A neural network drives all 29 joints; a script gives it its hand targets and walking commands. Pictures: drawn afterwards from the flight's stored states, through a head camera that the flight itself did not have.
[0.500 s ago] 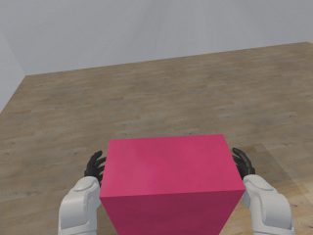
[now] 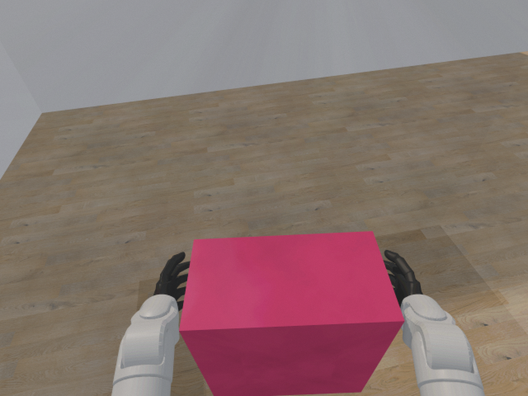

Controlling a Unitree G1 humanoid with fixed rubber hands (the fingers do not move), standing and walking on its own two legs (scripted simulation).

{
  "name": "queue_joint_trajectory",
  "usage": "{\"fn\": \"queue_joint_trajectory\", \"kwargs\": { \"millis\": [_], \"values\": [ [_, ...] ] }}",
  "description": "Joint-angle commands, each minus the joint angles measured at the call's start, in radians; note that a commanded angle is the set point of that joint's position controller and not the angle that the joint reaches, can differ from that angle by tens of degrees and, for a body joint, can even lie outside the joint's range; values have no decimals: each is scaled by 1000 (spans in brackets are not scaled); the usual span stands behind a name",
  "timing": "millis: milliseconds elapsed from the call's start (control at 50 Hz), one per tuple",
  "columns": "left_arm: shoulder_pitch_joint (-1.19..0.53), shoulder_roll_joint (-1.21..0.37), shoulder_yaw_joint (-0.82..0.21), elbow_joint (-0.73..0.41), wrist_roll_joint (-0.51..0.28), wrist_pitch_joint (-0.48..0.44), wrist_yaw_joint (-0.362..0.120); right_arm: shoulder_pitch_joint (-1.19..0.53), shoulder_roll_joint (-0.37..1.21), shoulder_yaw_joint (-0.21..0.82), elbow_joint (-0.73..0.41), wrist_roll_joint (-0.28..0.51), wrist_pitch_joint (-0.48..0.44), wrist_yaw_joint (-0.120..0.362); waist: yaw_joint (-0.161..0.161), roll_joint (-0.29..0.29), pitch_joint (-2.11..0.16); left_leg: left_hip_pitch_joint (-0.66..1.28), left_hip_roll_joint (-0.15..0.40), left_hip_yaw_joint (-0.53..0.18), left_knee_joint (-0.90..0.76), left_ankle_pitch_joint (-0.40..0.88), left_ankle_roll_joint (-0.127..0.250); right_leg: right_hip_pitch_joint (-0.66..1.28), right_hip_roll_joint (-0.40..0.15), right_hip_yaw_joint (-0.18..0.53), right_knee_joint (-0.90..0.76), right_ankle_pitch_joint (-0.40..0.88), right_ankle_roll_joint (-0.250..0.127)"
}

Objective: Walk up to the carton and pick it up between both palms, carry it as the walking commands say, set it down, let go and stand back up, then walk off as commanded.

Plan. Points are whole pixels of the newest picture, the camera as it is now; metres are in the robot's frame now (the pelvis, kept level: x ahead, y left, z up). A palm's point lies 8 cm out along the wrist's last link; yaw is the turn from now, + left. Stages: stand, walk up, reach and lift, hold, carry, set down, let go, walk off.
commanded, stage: carry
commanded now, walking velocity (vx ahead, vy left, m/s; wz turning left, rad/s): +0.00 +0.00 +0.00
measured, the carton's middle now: (285, 323) +0.27 +0.00 -0.05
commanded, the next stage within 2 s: hold in 1.34 s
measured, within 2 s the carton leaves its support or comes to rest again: neither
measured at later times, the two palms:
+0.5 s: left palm (167, 278) +0.33 +0.20 +0.01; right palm (383, 278) +0.33 -0.16 +0.01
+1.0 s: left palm (167, 258) +0.37 +0.21 +0.01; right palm (372, 259) +0.36 -0.15 +0.01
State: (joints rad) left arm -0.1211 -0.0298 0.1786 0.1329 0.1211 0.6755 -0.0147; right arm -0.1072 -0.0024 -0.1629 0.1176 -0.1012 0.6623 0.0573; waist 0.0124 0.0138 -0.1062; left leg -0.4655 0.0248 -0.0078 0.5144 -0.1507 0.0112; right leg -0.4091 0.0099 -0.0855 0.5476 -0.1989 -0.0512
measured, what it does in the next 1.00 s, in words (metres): shifts its weight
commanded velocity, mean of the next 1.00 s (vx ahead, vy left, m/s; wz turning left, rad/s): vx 0.00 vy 0.00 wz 0.00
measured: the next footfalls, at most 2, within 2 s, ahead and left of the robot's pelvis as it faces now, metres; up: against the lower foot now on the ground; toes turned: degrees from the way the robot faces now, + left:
none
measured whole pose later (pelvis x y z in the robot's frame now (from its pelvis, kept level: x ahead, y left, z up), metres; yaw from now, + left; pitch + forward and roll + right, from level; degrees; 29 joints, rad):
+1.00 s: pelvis +0.08 +0.03 +0.00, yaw +0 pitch +5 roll +0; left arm -0.22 0.00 0.17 0.41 0.13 0.44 0.00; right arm -0.17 -0.05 -0.14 0.37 -0.13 0.42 0.04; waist 0.01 0.01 -0.10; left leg -0.40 0.00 0.03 0.56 -0.24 0.03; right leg -0.32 -0.04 -0.07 0.55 -0.31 0.01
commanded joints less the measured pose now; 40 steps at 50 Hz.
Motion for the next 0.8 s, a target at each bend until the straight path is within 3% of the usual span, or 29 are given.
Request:
{"fn": "queue_joint_trajectory", "kwargs": {
  "millis": [0, 160, 220, 440, 600, 780],
  "values": [
    [-451, -554, -472, -187, -132, -49, -109, -413, 552, 461, -168, 112, -32, 55, -7, -52, -208, 130, 26, -31, -47, -146, 41, 11, -143, 175, -208, -299, -19],
    [-444, -535, -452, -153, -114, -62, -106, -422, 526, 444, -141, 105, -47, 61, -1, -22, -218, 110, 57, -57, -102, -154, 44, 59, -122, 142, -158, -219, -12],
    [-449, -513, -428, -98, -98, -82, -110, -428, 499, 414, -83, 85, -68, 67, 0, -13, -230, 117, 65, -58, -101, -113, 43, 81, -118, 131, -144, -164, -10],
    [-528, -442, -340, 104, -80, -239, -134, -484, 403, 323, 112, 43, -235, 84, -3, -1, -266, 166, 85, -67, -82, -21, 43, 150, -117, 107, -93, 22, 9],
    [-507, -455, -360, 99, -96, -269, -131, -470, 401, 353, 80, 60, -267, 83, -7, -17, -306, 185, 88, -70, -52, 54, 50, 207, -129, 96, -55, 199, 19],
    [-512, -464, -369, 97, -99, -283, -130, -471, 401, 364, 80, 66, -283, 90, -7, -8, -310, 199, 94, -79, -40, 123, 54, 219, -131, 87, -33, 235, 29]
  ]
}}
